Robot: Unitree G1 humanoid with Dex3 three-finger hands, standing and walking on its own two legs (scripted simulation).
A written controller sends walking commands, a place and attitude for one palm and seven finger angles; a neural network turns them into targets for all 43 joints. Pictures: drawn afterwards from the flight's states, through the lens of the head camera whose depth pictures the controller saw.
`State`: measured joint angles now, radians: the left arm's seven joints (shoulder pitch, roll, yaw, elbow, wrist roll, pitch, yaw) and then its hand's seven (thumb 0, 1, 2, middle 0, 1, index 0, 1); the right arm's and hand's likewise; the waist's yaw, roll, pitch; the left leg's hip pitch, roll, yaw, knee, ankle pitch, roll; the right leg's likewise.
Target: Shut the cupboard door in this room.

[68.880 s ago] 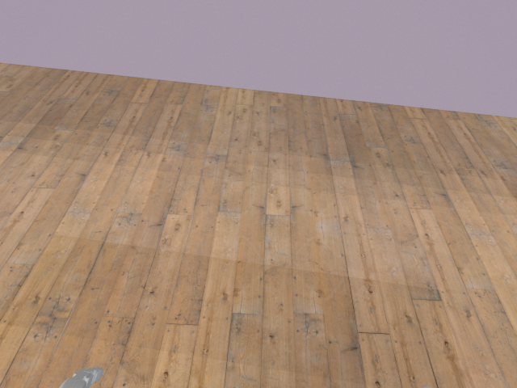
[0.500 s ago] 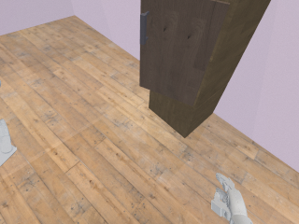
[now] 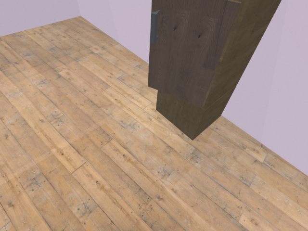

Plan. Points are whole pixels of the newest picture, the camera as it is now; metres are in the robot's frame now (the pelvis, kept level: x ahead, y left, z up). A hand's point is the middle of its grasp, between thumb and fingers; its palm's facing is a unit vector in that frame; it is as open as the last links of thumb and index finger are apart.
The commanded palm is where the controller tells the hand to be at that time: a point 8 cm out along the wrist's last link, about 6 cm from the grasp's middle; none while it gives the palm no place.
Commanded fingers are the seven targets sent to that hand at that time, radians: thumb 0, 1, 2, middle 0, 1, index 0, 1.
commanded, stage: let the arm hang, fingers relaxed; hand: left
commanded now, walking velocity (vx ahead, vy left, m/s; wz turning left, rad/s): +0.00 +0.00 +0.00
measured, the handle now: (155, 26) +0.99 +0.02 +0.05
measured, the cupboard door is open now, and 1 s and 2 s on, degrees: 21 21 21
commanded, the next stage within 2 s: look to check the result in 0.80 s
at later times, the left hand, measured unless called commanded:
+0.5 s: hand out of the picture -0.03 +0.19 -0.16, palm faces -0.01 -0.98 -0.21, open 7.4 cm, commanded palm none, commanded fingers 0.00 0.90 0.90 -0.20 -0.30 -0.20 -0.30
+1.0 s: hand out of the picture +0.01 +0.18 -0.16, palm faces -0.03 -0.98 -0.19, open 7.4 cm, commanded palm none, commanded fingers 0.00 0.90 0.90 -0.20 -0.30 -0.20 -0.30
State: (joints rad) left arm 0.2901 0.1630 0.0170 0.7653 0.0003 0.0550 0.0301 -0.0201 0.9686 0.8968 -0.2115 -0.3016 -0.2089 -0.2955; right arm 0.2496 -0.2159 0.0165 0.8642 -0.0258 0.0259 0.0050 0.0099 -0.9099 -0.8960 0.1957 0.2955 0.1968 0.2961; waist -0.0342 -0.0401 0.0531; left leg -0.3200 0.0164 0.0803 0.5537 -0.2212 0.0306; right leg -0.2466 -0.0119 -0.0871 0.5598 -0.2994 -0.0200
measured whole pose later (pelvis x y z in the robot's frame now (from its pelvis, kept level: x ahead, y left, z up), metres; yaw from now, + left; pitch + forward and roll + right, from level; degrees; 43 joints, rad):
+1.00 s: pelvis +0.02 +0.01 +0.01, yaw -3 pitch -2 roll +0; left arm 0.29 0.14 0.01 1.15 0.02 -0.01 0.03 0.00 0.90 0.90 -0.20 -0.30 -0.20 -0.29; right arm 0.30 -0.14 -0.01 1.13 -0.01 0.00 -0.03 0.00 -0.91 -0.90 0.20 0.30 0.20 0.30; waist -0.02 0.00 0.04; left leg -0.18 0.01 0.13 0.38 -0.17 0.04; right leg -0.13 -0.01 -0.04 0.38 -0.22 0.00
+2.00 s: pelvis +0.02 +0.03 +0.00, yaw +13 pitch +0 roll -1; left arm 0.15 0.22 0.08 0.97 0.03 0.06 0.02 0.01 0.90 0.90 -0.20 -0.30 -0.20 -0.29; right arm 0.22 -0.19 -0.05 0.97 -0.03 0.04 -0.01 0.01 -0.91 -0.90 0.20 0.30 0.20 0.30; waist -0.03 -0.01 0.12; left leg -0.34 -0.05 0.03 0.56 -0.23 0.08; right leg -0.45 -0.06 -0.02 1.10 -0.41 0.04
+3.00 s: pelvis +0.18 +0.05 +0.00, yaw +51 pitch +0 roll +0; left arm 0.20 0.23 0.08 0.89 0.03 0.04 0.01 0.01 0.90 0.90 -0.20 -0.30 -0.20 -0.29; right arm 0.13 -0.21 -0.03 0.87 -0.02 0.01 0.00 0.00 -0.91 -0.90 0.20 0.30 0.20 0.30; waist 0.00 -0.03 0.12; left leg -0.30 -0.06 0.03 0.55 -0.26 0.08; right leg -0.50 -0.13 0.00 1.11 -0.40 0.07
